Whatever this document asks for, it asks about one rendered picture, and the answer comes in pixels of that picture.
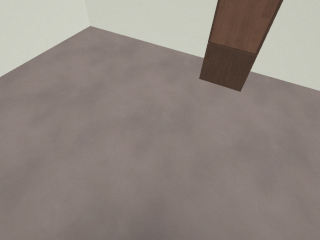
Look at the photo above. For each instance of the cupboard door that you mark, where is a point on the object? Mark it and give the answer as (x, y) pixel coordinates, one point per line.
(241, 24)

